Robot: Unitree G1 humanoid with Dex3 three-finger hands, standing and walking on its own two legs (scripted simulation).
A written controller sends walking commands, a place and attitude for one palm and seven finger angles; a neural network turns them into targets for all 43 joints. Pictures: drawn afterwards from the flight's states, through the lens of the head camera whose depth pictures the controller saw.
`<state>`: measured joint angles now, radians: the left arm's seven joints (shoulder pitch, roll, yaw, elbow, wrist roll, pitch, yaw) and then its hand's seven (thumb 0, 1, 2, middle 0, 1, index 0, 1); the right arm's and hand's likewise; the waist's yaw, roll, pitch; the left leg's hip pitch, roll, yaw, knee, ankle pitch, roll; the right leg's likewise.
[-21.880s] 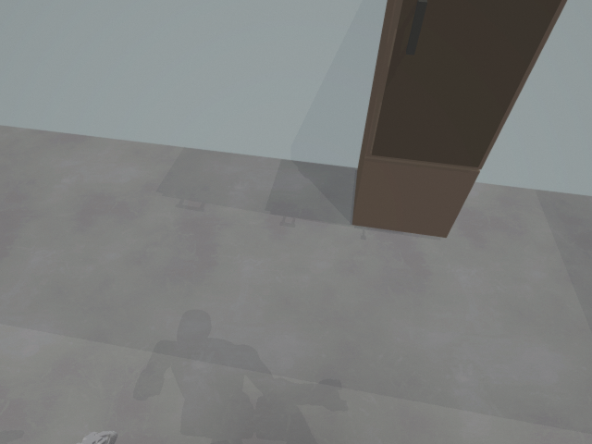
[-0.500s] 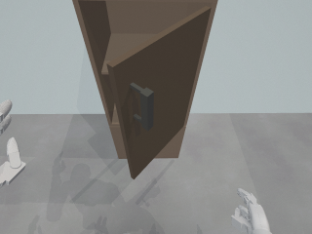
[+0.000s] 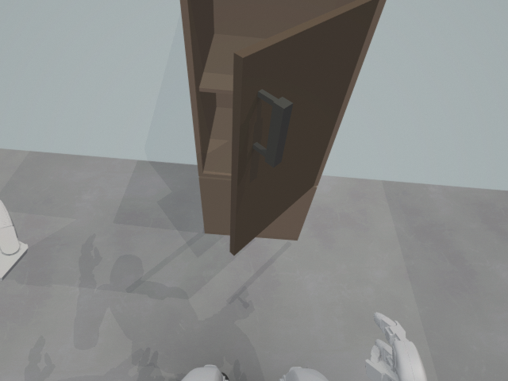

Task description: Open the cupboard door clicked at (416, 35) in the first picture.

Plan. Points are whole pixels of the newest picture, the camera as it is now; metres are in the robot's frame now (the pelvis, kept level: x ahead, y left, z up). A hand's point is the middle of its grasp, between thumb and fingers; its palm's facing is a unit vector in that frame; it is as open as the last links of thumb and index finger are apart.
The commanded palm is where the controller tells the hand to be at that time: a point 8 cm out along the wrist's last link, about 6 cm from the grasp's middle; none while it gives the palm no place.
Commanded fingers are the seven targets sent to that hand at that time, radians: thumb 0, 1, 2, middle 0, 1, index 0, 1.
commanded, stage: step back with the hand held close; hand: left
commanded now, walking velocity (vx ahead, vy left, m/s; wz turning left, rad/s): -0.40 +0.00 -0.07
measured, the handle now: (269, 129) +0.49 +0.02 +0.12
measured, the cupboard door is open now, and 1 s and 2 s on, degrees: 49 49 49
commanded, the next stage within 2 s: stop stepping back and stand still in 0.10 s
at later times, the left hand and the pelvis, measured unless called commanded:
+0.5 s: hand (14, 336) +0.13 +0.23 +0.17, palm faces +0.33 -0.84 -0.43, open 7.4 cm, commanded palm +0.07 +0.27 +0.19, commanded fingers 0.00 0.90 0.90 -0.20 -0.30 -0.20 -0.30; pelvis -0.10 -0.01 +0.01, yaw -6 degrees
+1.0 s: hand out of the picture +0.10 +0.24 +0.17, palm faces +0.38 -0.81 -0.45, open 7.4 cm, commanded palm +0.04 +0.28 +0.19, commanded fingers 0.00 0.90 0.90 -0.20 -0.30 -0.20 -0.30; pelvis -0.13 -0.01 +0.01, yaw -4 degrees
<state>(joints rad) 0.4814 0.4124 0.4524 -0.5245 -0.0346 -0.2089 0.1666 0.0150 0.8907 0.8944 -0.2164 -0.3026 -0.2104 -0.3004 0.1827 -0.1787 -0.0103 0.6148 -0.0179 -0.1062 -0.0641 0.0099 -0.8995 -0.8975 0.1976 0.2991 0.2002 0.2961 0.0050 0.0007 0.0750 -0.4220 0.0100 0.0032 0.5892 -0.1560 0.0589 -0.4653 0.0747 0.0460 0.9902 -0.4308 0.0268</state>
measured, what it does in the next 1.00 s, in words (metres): walks backwards: right foot, then left foot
